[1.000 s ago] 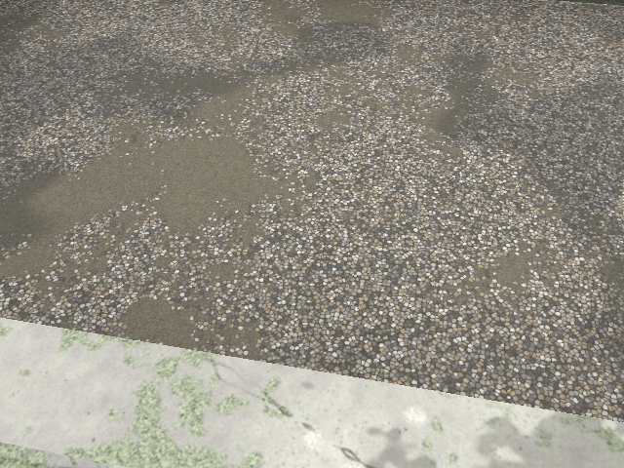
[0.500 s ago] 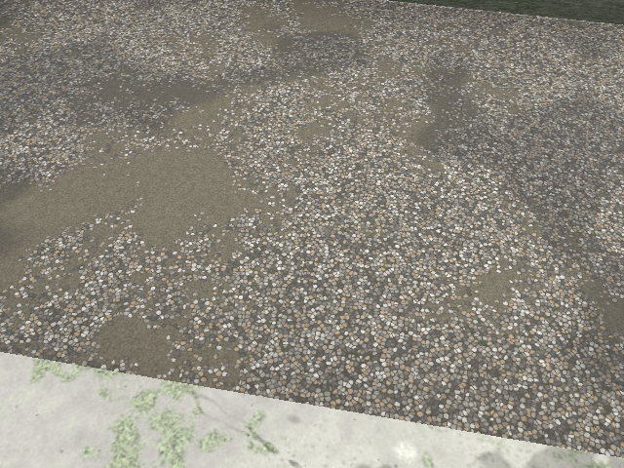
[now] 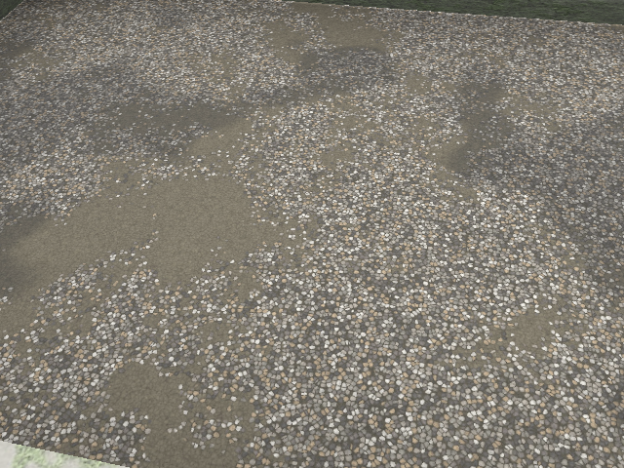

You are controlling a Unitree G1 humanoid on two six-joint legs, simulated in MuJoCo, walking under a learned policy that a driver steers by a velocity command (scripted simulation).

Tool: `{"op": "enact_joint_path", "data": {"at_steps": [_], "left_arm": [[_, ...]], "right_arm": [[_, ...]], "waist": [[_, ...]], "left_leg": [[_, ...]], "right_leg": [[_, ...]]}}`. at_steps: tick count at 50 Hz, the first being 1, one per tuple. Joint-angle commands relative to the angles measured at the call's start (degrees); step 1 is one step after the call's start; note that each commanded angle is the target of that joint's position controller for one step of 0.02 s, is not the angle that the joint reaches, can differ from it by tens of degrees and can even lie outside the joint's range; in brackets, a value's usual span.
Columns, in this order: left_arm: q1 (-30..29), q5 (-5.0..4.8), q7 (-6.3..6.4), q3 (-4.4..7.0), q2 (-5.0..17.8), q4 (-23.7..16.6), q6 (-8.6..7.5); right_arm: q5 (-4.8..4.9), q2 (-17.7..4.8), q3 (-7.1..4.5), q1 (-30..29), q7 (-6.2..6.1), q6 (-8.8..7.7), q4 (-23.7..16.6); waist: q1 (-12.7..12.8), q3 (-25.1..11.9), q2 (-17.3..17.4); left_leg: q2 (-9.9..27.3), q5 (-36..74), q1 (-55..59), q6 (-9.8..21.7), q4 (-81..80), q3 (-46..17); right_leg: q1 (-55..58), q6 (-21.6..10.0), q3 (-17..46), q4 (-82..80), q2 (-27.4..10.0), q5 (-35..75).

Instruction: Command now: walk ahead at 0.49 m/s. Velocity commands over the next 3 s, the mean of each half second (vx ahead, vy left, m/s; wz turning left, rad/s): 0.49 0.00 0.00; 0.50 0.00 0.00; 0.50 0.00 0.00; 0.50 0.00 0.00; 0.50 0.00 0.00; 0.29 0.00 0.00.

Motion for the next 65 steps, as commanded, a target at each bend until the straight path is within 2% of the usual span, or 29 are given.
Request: {"op": "enact_joint_path", "data": {"at_steps": [1, 4, 5, 8, 12, 14, 15, 16, 17, 18, 19, 21, 22, 23, 26, 28, 31, 32, 35, 36, 37, 38, 42, 44, 48, 54, 60, 61, 65], "left_arm": [[1.7, -0.79, 0.00, 0.27, 5.1, -3.2, -1.46], [4.8, -1.66, 0.42, -0.12, 6.2, -3.6, -1.75], [5.4, -2.34, 0.31, -0.46, 5.4, -3.8, -1.59], [9.1, -2.30, 0.74, -0.78, 5.3, -3.1, -0.72], [9.5, -1.50, 1.87, -1.25, 5.7, -3.0, 1.96], [8.1, -0.71, 2.06, -0.94, 7.5, -3.7, 2.84], [6.6, -0.74, 1.99, -0.91, 7.1, -4.5, 3.33], [3.4, -1.68, 1.79, -0.63, 8.1, -5.0, 3.67], [2.0, -3.50, 1.40, -0.68, 6.7, -7.0, 3.32], [5.8, -2.36, 1.19, -1.39, 0.6, -8.7, 3.86], [1.8, -0.17, 1.62, -0.67, 4.2, -9.4, 4.42], [-3.4, -1.29, 1.76, -0.01, 5.0, -11.0, 5.24], [-7.7, -1.47, 2.32, 0.20, 5.7, -13.8, 6.12], [-6.7, -0.71, 2.28, 0.00, 4.9, -13.9, 7.09], [-6.1, 0.61, 1.67, -0.99, 2.5, -14.2, 8.77], [-9.6, 1.25, 0.51, -1.86, 2.0, -15.4, 9.47], [-16.8, 0.77, -0.29, -2.80, 2.3, -18.8, 9.67], [-17.6, 1.04, -0.26, -3.55, 1.2, -20.0, 9.16], [-12.9, 2.51, -0.31, -4.64, 0.1, -20.0, 8.19], [-15.7, 0.62, -0.37, -3.69, 3.6, -20.6, 8.00], [-17.2, -0.47, -0.68, -3.09, 5.5, -21.6, 7.88], [-19.1, -0.53, -0.76, -3.14, 6.1, -22.5, 7.63], [-21.7, -0.74, -0.72, -3.81, 4.7, -24.5, 7.05], [-22.0, -0.45, -0.93, -4.45, 2.9, -25.5, 7.06], [-21.6, -0.27, -1.36, -4.73, 2.6, -26.8, 7.20], [-19.6, -0.11, -2.04, -5.03, 2.9, -27.3, 6.09], [-18.2, -0.10, -0.85, -4.66, 3.2, -26.5, 6.62], [-20.5, -0.23, -0.89, -4.47, 4.2, -27.8, 7.26], [-19.9, 0.19, -0.24, -3.97, 4.2, -27.3, 7.56]], "right_arm": [[-0.47, -1.1, -0.38, 2.3, 0.25, 1.49, -2.3], [-0.66, -1.0, 0.10, -3.1, -0.21, 1.62, -4.3], [-0.13, -1.4, 0.27, -3.7, -0.44, 1.77, -4.9], [-0.14, -0.8, 0.98, -7.6, -1.11, 1.18, -6.7], [0.62, 0.2, 1.99, -11.1, -0.22, -0.07, -9.0], [1.20, -2.0, 1.49, -6.4, -0.32, -1.15, -8.0], [0.99, -2.6, 1.32, 0.2, -0.62, -1.32, -6.1], [0.52, -3.3, 0.86, 10.0, -0.85, -1.80, -3.3], [-0.23, -8.5, -0.45, 19.6, -1.14, -2.21, -2.5], [1.75, -10.3, -0.63, 15.1, -0.15, -2.09, -2.9], [3.46, -9.1, -0.89, 8.2, 0.11, -1.81, -4.7], [0.97, -2.7, 1.49, -2.1, 0.51, -2.24, -7.7], [1.11, -2.2, 2.20, -7.0, -0.21, -3.04, -9.6], [0.81, -3.3, 2.16, -6.8, -0.22, -3.96, -9.5], [1.04, -4.6, 2.32, -4.7, 0.35, -4.95, -9.1], [0.87, -5.2, 2.63, -3.8, 0.40, -3.72, -9.4], [1.08, -6.7, 2.35, -5.9, 0.50, -1.63, -11.5], [0.91, -5.8, 2.80, -6.3, 0.35, -0.88, -12.0], [1.89, -5.8, 3.06, -8.0, -0.10, 0.69, -13.2], [1.76, -3.3, 4.01, -8.0, 0.28, 0.81, -14.9], [1.28, -3.3, 4.25, -11.0, 0.36, 0.71, -15.9], [0.85, -4.1, 4.12, -12.7, 0.38, 0.53, -16.7], [-0.01, -3.5, 4.54, -11.7, 0.51, -0.32, -16.8], [0.03, -1.4, 5.24, -13.2, 0.78, -0.22, -17.7], [0.28, -1.9, 5.23, -14.5, 1.02, 0.00, -18.5], [-0.02, -2.3, 4.98, -14.8, 1.04, 0.93, -19.8], [-0.36, -1.1, 4.95, -13.6, 0.06, 2.20, -20.4], [-0.84, -1.2, 4.78, -15.7, 0.82, 2.16, -21.2], [-0.98, -1.1, 4.56, -13.2, 0.81, 1.71, -20.4]], "waist": [[-3.1, 3.9, -4.2], [-2.0, 3.3, -4.1], [-1.7, 3.0, -4.3], [0.5, 3.4, -5.0], [1.8, 2.7, -6.9], [0.3, 0.3, -7.4], [-2.0, -3.0, -7.4], [-7.2, -5.6, -5.3], [-10.9, -12.7, 2.7], [-4.7, -13.2, 9.9], [-4.8, -7.6, 6.6], [-0.3, -1.0, 2.9], [1.3, -0.4, 3.3], [2.5, -2.0, 4.9], [4.2, -5.3, 2.7], [2.3, -6.0, 4.7], [0.5, -3.6, 5.0], [-0.2, -2.0, 4.8], [1.8, -4.6, 0.8], [0.0, -4.5, -6.4], [1.4, -2.1, -11.2], [1.1, 0.3, -11.8], [-0.9, -2.3, -6.8], [-1.1, -3.2, -4.3], [-1.1, -3.2, -1.7], [-0.6, -2.6, -0.5], [-0.7, -3.7, -0.9], [-1.5, -1.4, -0.7], [-1.7, -8.1, -1.8]], "left_leg": [[2.0, 8.7, -4.9, -0.6, -6.3, -0.3], [1.7, 15.2, -5.7, -1.5, -14.0, 0.8], [1.5, 14.9, -5.2, -1.8, -15.6, 1.1], [0.5, 14.6, -3.1, -1.8, -22.1, 4.0], [-1.7, 9.4, 2.1, -0.1, -27.9, 6.7], [-3.7, 3.9, 8.6, 1.0, -31.1, 6.5], [-4.5, 1.6, 14.4, 1.8, -33.6, 6.1], [-3.1, 9.9, 25.6, 3.6, -38.5, 4.0], [10.1, 19.8, 39.1, 8.5, -40.3, -11.5], [21.3, 27.7, 41.8, 16.6, -44.4, -27.4], [20.7, 19.2, 31.6, 16.9, -47.1, -25.3], [15.4, 16.3, 16.3, 12.5, -50.3, -14.9], [13.0, 26.0, 10.8, 10.3, -51.7, -9.4], [11.5, 30.1, 8.9, 9.8, -51.8, -6.8], [9.5, 33.1, 12.6, 8.2, -49.2, -2.9], [8.7, 22.4, 15.1, 6.6, -50.3, -4.4], [9.2, 0.4, 14.5, 5.4, -52.7, -8.1], [8.9, -1.7, 13.3, 4.9, -53.0, -8.3], [6.7, -6.0, 9.3, 1.4, -48.3, -8.4], [1.6, -7.9, 7.9, -1.2, -46.7, -2.4], [-1.4, -4.8, 9.2, -3.2, -41.5, 2.6], [-2.2, -2.3, 9.1, -3.6, -40.0, 2.8], [-1.5, 1.2, 17.3, -3.5, -41.1, 2.2], [-1.1, 2.1, 20.8, -3.2, -40.9, 1.4], [-0.4, 1.1, 23.0, -2.9, -39.8, 0.5], [0.2, 1.1, 20.8, -2.1, -38.0, -0.7], [0.0, 7.2, 19.5, -0.8, -35.8, 0.2], [0.3, 17.0, 18.1, -1.0, -32.9, 1.6], [0.4, 22.9, 21.0, -0.9, -31.5, 2.1]], "right_leg": [[-3.6, -5.5, 16.4, -13.6, -15.6, 4.7], [-0.5, -3.4, 14.5, -11.9, -15.5, 16.5], [0.7, -3.1, 13.4, -10.6, -15.5, 21.4], [4.2, -1.4, 10.3, -7.1, -14.5, 32.5], [7.8, -0.8, 7.8, -1.2, -13.8, 45.7], [9.5, -1.1, 8.7, 3.0, -14.3, 50.3], [10.8, -1.0, 8.3, 8.5, -13.6, 52.2], [5.9, -0.2, 6.3, 19.6, -11.5, 48.2], [-5.1, 1.9, 2.3, 42.9, -5.0, 23.3], [-20.8, 4.5, 5.6, 54.8, 4.2, -20.3], [-23.6, 5.2, 10.9, 55.5, 1.5, -17.6], [-19.2, 6.9, 12.0, 50.0, -1.6, -13.2], [-13.4, 7.8, 13.0, 42.6, -2.1, -9.5], [-8.7, 8.3, 11.5, 39.5, -1.2, -8.6], [-4.9, 8.8, 9.9, 28.0, -1.7, -6.6], [-4.3, 8.4, 8.1, 22.9, -1.5, -6.8], [-4.1, 7.8, 7.0, 15.2, -2.5, -6.2], [-3.1, 7.0, 7.3, 10.9, -3.2, -6.0], [8.0, 3.1, 8.0, 3.8, -4.4, -5.0], [6.4, 1.5, 13.7, 0.9, -7.0, -9.9], [1.6, 0.5, 20.3, -5.6, -10.1, -15.3], [-0.7, 0.2, 23.9, -8.6, -12.1, -15.1], [-1.0, 1.0, 21.3, -7.1, -10.1, -8.0], [-2.1, 2.2, 18.6, -5.5, -8.6, -7.2], [-3.5, 3.3, 16.0, -3.8, -6.7, -7.5], [-1.6, 3.8, 13.2, 0.8, -5.1, -2.2], [2.5, 3.4, 12.4, 5.6, -4.9, 7.7], [1.1, 3.4, 13.4, 7.1, -6.2, 19.7], [4.5, 3.8, 12.2, 9.9, -5.9, 25.3]]}}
